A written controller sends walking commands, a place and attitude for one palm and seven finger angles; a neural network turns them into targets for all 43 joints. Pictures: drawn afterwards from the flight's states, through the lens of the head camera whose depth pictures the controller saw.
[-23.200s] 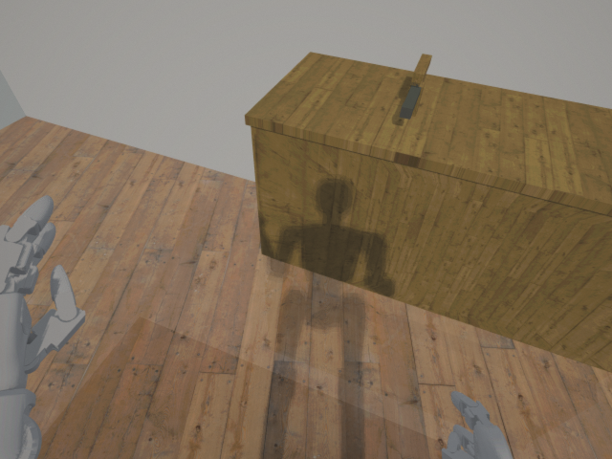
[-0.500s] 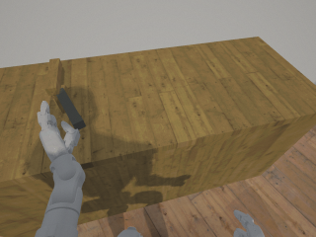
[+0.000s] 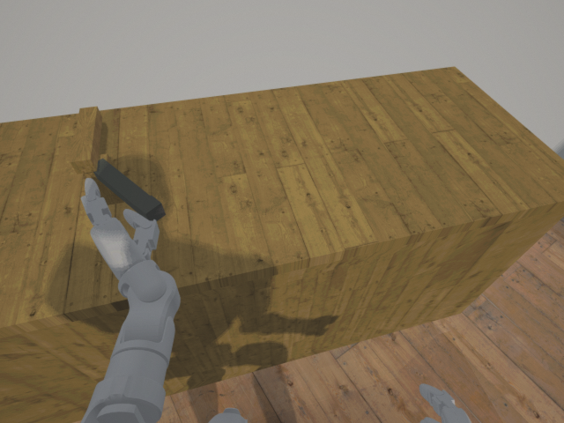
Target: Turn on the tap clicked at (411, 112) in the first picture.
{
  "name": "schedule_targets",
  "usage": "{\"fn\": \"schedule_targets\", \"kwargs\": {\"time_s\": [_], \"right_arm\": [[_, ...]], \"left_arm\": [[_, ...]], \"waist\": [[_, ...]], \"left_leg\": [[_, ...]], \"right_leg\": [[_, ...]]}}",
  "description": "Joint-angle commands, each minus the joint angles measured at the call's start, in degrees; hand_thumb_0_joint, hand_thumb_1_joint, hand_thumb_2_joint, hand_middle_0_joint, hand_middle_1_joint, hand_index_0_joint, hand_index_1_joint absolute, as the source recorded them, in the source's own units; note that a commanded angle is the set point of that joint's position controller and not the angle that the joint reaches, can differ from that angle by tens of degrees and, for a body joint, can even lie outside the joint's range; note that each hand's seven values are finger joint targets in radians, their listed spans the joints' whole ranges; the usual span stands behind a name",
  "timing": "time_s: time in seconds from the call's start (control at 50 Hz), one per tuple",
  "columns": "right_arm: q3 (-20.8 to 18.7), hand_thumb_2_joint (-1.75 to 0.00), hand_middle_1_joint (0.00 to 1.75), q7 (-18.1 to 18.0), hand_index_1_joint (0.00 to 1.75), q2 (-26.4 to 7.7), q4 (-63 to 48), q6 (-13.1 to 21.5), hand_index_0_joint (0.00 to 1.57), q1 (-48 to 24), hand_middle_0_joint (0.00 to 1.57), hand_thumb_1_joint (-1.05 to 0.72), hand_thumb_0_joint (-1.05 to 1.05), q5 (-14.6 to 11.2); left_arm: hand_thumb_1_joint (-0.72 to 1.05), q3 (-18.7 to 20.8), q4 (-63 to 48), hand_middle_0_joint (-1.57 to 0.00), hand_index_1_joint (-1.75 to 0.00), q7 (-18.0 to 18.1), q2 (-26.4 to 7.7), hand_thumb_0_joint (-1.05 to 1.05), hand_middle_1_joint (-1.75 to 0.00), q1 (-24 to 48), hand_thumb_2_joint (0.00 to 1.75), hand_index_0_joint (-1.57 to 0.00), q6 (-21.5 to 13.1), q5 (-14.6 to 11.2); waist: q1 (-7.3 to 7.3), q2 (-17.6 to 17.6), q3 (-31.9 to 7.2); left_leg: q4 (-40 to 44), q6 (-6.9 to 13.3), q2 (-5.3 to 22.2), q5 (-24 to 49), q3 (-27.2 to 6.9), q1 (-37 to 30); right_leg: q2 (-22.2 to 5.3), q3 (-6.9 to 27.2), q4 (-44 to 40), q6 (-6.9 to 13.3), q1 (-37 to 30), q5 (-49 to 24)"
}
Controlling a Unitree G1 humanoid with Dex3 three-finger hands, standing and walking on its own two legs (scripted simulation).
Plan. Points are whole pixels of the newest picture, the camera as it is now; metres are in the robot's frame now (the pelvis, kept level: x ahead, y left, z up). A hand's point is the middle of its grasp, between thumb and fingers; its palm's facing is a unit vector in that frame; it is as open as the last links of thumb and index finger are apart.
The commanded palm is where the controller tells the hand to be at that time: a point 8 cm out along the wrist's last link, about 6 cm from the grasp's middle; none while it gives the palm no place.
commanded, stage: push the lever round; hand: left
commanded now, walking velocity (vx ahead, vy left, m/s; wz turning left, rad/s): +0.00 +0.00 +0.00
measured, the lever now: (151, 210) +0.40 +0.22 +0.07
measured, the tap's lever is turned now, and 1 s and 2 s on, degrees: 35 57 79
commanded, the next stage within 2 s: lift the hand up off the lever in 1.38 s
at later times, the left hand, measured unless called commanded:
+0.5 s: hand (174, 214) +0.40 +0.18 +0.07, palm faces +0.76 -0.65 -0.06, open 7.6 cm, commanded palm +0.35 +0.19 +0.07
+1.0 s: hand (191, 199) +0.43 +0.17 +0.07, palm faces +0.80 -0.59 -0.08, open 7.4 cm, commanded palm +0.38 +0.17 +0.07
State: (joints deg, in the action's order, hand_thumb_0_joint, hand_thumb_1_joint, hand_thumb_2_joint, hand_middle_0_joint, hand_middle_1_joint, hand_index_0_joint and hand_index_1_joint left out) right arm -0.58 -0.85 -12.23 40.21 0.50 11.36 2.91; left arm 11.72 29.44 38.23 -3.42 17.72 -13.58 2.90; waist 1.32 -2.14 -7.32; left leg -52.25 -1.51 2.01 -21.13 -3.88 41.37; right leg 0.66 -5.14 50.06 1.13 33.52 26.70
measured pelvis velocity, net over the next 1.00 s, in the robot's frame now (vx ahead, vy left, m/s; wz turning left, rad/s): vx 0.00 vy -0.01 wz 0.01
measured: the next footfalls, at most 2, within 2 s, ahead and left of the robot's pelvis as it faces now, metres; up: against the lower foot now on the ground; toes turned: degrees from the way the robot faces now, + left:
none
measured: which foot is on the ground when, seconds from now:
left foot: down 0.00-1.00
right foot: down 0.00-1.00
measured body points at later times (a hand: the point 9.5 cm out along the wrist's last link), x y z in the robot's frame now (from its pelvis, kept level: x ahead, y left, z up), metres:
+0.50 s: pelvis +0.00 -0.01 +0.00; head +0.04 +0.00 +0.45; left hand +0.35 +0.21 +0.08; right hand +0.14 -0.24 -0.12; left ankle +0.05 +0.13 -0.69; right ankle -0.02 -0.11 -0.69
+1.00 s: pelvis +0.00 -0.01 -0.01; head +0.04 -0.01 +0.44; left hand +0.38 +0.19 +0.08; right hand +0.11 -0.25 -0.14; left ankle +0.05 +0.13 -0.69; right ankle -0.02 -0.11 -0.69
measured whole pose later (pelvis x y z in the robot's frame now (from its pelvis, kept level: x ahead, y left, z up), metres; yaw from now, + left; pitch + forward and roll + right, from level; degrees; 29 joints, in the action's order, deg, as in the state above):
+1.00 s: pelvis +0.00 -0.01 -0.01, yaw +1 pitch +14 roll -2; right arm -2.1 3.0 -10.6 44.1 -0.9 11.9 7.2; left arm 16.9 45.2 54.8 2.2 36.4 -9.5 9.1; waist 3.1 -2.6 -9.6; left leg -54.4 -2.4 2.1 -21.4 -5.1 47.0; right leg 0.9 -6.2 52.9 2.0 39.1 27.7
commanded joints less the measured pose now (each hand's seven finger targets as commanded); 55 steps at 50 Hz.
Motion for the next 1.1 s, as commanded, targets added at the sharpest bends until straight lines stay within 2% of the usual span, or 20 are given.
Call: {"fn": "schedule_targets", "kwargs": {"time_s": [0.0, 0.08, 0.12, 0.18, 0.24, 0.28, 0.32, 0.44, 0.54, 0.58, 0.6, 0.68, 0.7, 0.78, 0.84, 0.88, 0.96, 0.98, 1.04, 1.08], "right_arm": [[-2.9, -0.9, 0.3, 0.1, 0.3, -6.9, -6.9, 1.6, 0.2, -2.9, 0.2, -0.9, 0.0, 0.3], [-3.4, -0.9, 0.3, 0.8, 0.3, -6.9, -6.9, 1.5, 0.2, -2.7, 0.2, -0.9, 0.0, 0.9], [-3.3, -0.9, 0.3, 1.1, 0.3, -6.5, -6.9, 1.4, 0.2, -2.9, 0.2, -0.9, 0.0, 0.9], [-3.5, -0.9, 0.3, 1.1, 0.3, -6.8, -6.6, 1.2, 0.2, -3.3, 0.2, -0.9, 0.0, 1.2], [-3.3, -0.9, 0.3, 1.3, 0.3, -6.3, -6.5, 1.1, 0.2, -3.7, 0.2, -0.9, 0.0, 1.3], [-3.6, -0.9, 0.3, 1.1, 0.3, -6.5, -5.7, 0.8, 0.2, -3.4, 0.2, -0.9, 0.0, 1.5], [-3.4, -0.9, 0.3, 1.4, 0.3, -6.0, -5.8, 0.7, 0.2, -3.7, 0.2, -0.9, 0.0, 1.7], [-3.5, -0.9, 0.3, 1.8, 0.3, -5.7, -5.1, 0.6, 0.2, -3.6, 0.2, -0.9, 0.0, 2.1], [-3.6, -0.9, 0.3, 2.1, 0.3, -5.7, -4.6, 0.1, 0.2, -3.0, 0.2, -0.9, 0.0, 2.6], [-3.9, -0.9, 0.3, 2.1, 0.3, -5.8, -4.3, 0.0, 0.2, -2.8, 0.2, -0.9, 0.0, 2.8], [-3.6, -0.9, 0.3, 2.4, 0.3, -5.5, -4.6, -0.1, 0.2, -3.0, 0.2, -0.9, 0.0, 2.9], [-4.0, -0.9, 0.3, 2.7, 0.3, -5.7, -3.8, -0.1, 0.2, -2.4, 0.2, -0.9, 0.0, 3.3], [-3.7, -0.9, 0.3, 3.0, 0.3, -5.3, -4.1, -0.1, 0.2, -2.2, 0.2, -0.9, 0.0, 3.4], [-4.0, -0.9, 0.3, 3.0, 0.3, -5.6, -2.9, 0.1, 0.2, -2.0, 0.2, -0.9, 0.0, 3.5], [-3.9, -0.9, 0.3, 3.5, 0.3, -5.3, -2.6, 0.5, 0.2, -1.6, 0.2, -0.9, 0.0, 3.8], [-4.1, -0.9, 0.3, 3.5, 0.3, -5.6, -2.0, 0.6, 0.2, -1.1, 0.2, -0.9, 0.0, 4.2], [-4.0, -0.9, 0.3, 3.8, 0.3, -5.3, -1.9, 0.5, 0.2, -0.1, 0.2, -0.9, 0.0, 4.4], [-4.2, -0.9, 0.3, 3.7, 0.3, -5.7, -1.5, 0.5, 0.2, 0.2, 0.2, -0.9, 0.0, 4.6], [-4.0, -0.9, 0.3, 3.7, 0.3, -5.5, -1.3, 0.3, 0.2, 0.9, 0.2, -0.9, 0.0, 4.5], [-4.3, -0.9, 0.3, 3.8, 0.3, -5.7, -0.9, 0.4, 0.2, 1.2, 0.2, -0.9, 0.0, 4.7]], "left_arm": [[0.9, -0.8, -11.4, -0.15, -0.15, 1.7, -5.8, 0.0, -0.15, 21.4, 0.9, -0.15, -2.8, 2.4], [0.9, -1.1, -12.0, -0.15, -0.15, 3.7, -4.5, 0.0, -0.15, 19.6, 0.9, -0.15, -2.7, 3.3], [0.9, -3.2, -11.8, -0.15, -0.15, 4.3, -2.1, 0.0, -0.15, 21.2, 0.9, -0.15, -2.5, 3.5], [0.9, -1.3, -10.3, -0.15, -0.15, 5.7, -3.2, 0.0, -0.15, 20.6, 0.9, -0.15, -1.8, 3.8], [0.9, -3.5, -11.0, -0.15, -0.15, 6.6, -1.0, 0.0, -0.15, 24.3, 0.9, -0.15, -1.8, 4.1], [0.9, -0.2, -9.5, -0.15, -0.15, 7.6, -3.9, 0.0, -0.15, 24.9, 0.9, -0.15, -1.6, 4.6], [0.9, -3.1, -9.2, -0.15, -0.15, 7.8, -0.6, 0.0, -0.15, 26.5, 0.9, -0.15, -1.4, 4.8], [0.9, -3.1, -6.7, -0.15, -0.15, 9.6, 0.6, 0.0, -0.15, 30.2, 0.9, -0.15, -1.2, 5.3], [0.9, -1.4, -3.5, -0.15, -0.15, 11.0, 0.1, 0.0, -0.15, 32.9, 0.9, -0.15, -0.6, 5.8], [0.9, 0.5, -3.2, -0.15, -0.15, 11.8, -1.2, 0.0, -0.15, 32.6, 0.9, -0.15, -0.4, 6.4], [0.9, -1.1, -3.2, -0.15, -0.15, 11.9, 0.6, 0.0, -0.15, 33.9, 0.9, -0.15, -0.2, 6.4], [0.9, 0.6, -2.1, -0.15, -0.15, 13.1, -0.2, 0.0, -0.15, 34.8, 0.9, -0.15, 0.1, 7.3], [0.9, -1.3, -2.0, -0.15, -0.15, 13.2, 2.1, 0.0, -0.15, 35.7, 0.9, -0.15, 0.3, 7.1], [0.9, 1.0, 0.8, -0.15, -0.15, 14.2, 0.3, 0.0, -0.15, 38.7, 0.9, -0.15, 0.9, 7.7], [0.9, -0.6, 2.0, -0.15, -0.15, 15.0, 2.5, 0.0, -0.15, 42.0, 0.9, -0.15, 0.9, 8.0], [0.9, 1.7, 3.6, -0.15, -0.15, 15.8, 0.9, 0.0, -0.15, 42.2, 0.9, -0.15, 1.3, 8.5], [0.9, 2.7, 5.4, -0.15, -0.15, 16.3, 0.2, 0.0, -0.15, 44.7, 0.9, -0.15, 1.4, 8.7], [0.9, 5.1, 6.9, -0.15, -0.15, 16.6, -2.0, 0.0, -0.15, 43.3, 0.9, -0.15, 1.7, 9.1], [0.9, 4.7, 9.6, -0.15, -0.15, 16.6, -1.9, 0.0, -0.15, 47.5, 0.9, -0.15, 1.4, 9.3], [0.9, 5.9, 9.6, -0.15, -0.15, 17.2, -2.8, 0.0, -0.15, 48.3, 0.9, -0.15, 1.0, 9.9]], "waist": [[1.5, -0.2, -15.7], [0.92, 0.4, -17.3], [1.55, 1.2, -16.4], [0.99, 2.0, -15.5], [1.9, 1.6, -15.8], [1.25, 1.7, -16.4], [2.14, 1.7, -16.3], [2.49, 1.3, -17.6], [2.81, 3.2, -18.0], [1.88, 1.5, -19.4], [2.49, 0.6, -19.0], [2.2, 0.7, -19.6], [2.88, 1.1, -19.7], [3.12, 1.8, -18.2], [4.0, 1.7, -18.6], [3.46, 1.3, -19.4], [4.19, 2.6, -20.6], [3.22, 2.0, -20.5], [4.94, 3.9, -19.1], [4.33, 0.8, -20.5]], "left_leg": [[5.7, 1.9, -1.7, 10.5, 1.0, -14.1], [5.2, 1.7, -1.3, 13.3, 1.0, -14.9], [5.1, 1.7, -1.3, 12.9, 1.0, -14.7], [5.3, 1.8, -1.4, 12.1, 1.2, -13.4], [5.1, 1.9, -1.5, 11.3, 1.5, -13.7], [5.0, 1.8, -1.4, 11.6, 1.3, -13.2], [4.7, 1.8, -1.5, 11.7, 1.6, -13.5], [4.0, 1.7, -1.5, 12.0, 1.6, -13.4], [3.6, 1.7, -1.5, 12.1, 1.6, -12.2], [3.4, 1.6, -1.6, 12.7, 1.5, -12.2], [3.4, 1.6, -1.6, 12.7, 1.6, -12.4], [3.0, 1.4, -1.4, 13.4, 1.3, -12.3], [2.8, 1.6, -1.6, 13.9, 1.5, -12.5], [2.9, 1.5, -1.5, 11.6, 1.1, -11.0], [2.7, 1.6, -1.5, 10.6, 1.4, -11.0], [2.7, 1.5, -1.6, 10.7, 1.2, -10.8], [2.0, 1.8, -1.8, 11.2, 1.8, -9.6], [2.1, 1.7, -1.8, 11.1, 1.5, -9.0], [2.0, 2.0, -1.8, 9.5, 1.6, -7.6], [1.9, 1.9, -1.8, 9.5, 1.5, -8.4]], "right_leg": [[0.4, 1.8, -8.5, 0.5, -1.9, -16.0], [0.6, 1.2, -7.7, 0.7, -2.5, -18.1], [0.5, 1.1, -7.8, 0.7, -1.9, -17.7], [0.5, 1.3, -8.3, 0.7, -2.2, -17.2], [0.2, 1.4, -8.5, 0.6, -1.7, -16.4], [0.2, 1.5, -8.4, 0.7, -2.1, -16.6], [0.1, 1.3, -8.4, 0.6, -1.6, -16.8], [0.0, 1.1, -7.9, 0.7, -0.8, -16.8], [0.0, 0.9, -7.8, 0.6, -0.8, -17.2], [0.1, 1.0, -7.2, 0.8, -1.1, -17.6], [0.0, 0.8, -7.2, 0.8, -0.4, -17.4], [0.2, 0.5, -6.8, 1.0, 0.0, -17.8], [0.1, 0.3, -6.7, 0.9, 0.2, -18.5], [0.2, 0.5, -7.1, 0.8, 1.4, -16.1], [0.1, 0.3, -7.1, 0.8, 2.5, -14.8], [0.3, 0.2, -6.8, 0.9, 2.7, -14.6], [-0.1, 0.6, -7.1, 0.5, 1.8, -16.4], [0.1, 0.7, -6.8, 0.6, 2.0, -16.1], [-0.2, 1.0, -7.4, 0.2, 2.7, -15.0], [0.1, 1.0, -6.9, 0.5, 3.7, -14.4]]}}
